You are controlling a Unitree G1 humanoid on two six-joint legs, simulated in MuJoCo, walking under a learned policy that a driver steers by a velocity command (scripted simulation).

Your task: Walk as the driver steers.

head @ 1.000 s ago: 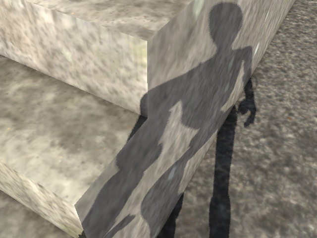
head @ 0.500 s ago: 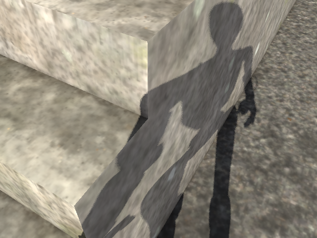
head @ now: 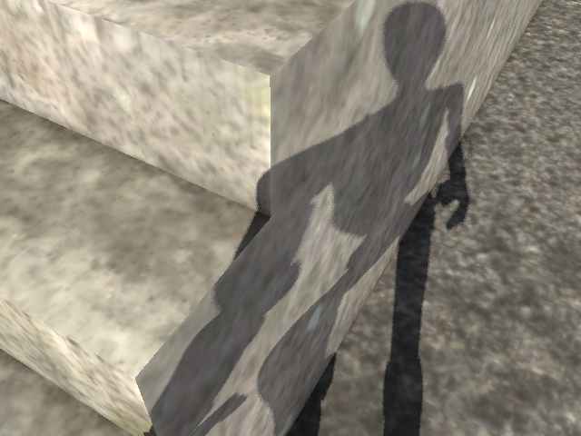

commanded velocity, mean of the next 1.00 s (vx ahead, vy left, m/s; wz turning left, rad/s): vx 0.50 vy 0.00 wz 0.00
